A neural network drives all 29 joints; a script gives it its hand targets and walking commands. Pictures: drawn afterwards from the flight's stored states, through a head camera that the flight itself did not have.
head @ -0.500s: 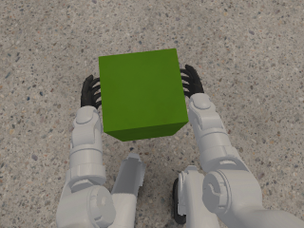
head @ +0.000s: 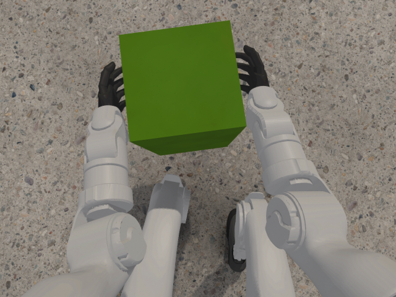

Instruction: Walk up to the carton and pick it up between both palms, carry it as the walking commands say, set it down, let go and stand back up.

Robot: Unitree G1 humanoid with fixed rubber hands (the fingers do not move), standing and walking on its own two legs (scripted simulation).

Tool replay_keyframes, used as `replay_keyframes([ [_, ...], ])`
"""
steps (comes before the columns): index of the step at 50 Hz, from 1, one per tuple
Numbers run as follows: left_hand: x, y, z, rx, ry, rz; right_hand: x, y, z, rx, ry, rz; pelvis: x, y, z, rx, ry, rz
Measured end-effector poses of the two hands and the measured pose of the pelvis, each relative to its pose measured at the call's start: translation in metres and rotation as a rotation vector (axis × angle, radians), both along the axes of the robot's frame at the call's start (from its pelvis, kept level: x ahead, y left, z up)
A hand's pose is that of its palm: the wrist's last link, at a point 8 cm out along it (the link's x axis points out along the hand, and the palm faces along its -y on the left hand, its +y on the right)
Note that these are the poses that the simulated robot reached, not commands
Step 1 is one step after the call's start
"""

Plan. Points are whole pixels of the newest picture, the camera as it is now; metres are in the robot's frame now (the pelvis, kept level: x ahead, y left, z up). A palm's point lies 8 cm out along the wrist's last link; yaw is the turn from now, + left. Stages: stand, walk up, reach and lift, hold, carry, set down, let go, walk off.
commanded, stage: set down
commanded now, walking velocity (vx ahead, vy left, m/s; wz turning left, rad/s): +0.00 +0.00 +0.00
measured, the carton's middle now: (186, 104) +0.46 +0.12 -0.17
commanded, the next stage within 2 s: none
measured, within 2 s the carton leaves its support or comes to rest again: rests again in 1.96 s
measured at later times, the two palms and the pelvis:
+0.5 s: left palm (122, 107) +0.44 +0.26 -0.18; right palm (243, 92) +0.52 -0.01 -0.18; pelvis -0.01 +0.00 -0.06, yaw +0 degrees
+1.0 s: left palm (129, 110) +0.45 +0.27 -0.25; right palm (235, 96) +0.53 +0.00 -0.25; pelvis -0.02 +0.01 -0.12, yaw -1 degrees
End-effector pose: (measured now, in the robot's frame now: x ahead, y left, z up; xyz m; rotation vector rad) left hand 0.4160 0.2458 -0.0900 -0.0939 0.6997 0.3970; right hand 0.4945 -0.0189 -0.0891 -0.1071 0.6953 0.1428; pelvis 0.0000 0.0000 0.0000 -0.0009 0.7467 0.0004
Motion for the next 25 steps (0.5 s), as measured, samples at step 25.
replay_keyframes([
  [25, 0.022, 0.012, -0.09, 0.01, 0.025, -0.016, 0.022, 0.012, -0.092, -0.009, 0.016, 0.009, -0.012, 0.004, -0.064, 0.002, 0.041, -0.01],
])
